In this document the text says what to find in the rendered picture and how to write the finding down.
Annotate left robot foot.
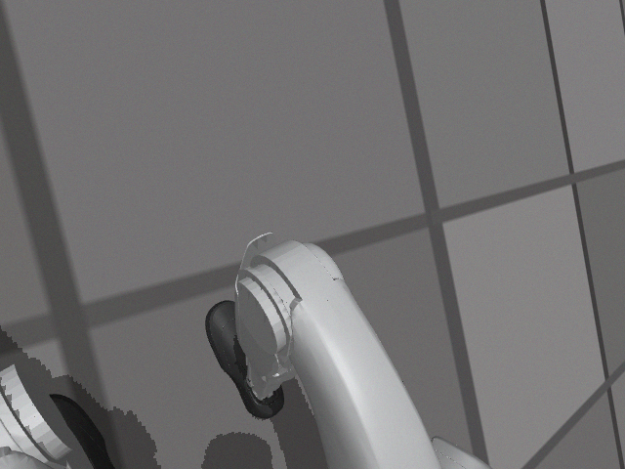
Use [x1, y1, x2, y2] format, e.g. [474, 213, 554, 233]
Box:
[49, 394, 115, 469]

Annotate right robot foot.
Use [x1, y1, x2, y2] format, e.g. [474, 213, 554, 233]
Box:
[205, 300, 284, 418]

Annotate right robot hand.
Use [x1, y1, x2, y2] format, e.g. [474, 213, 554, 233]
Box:
[431, 436, 493, 469]

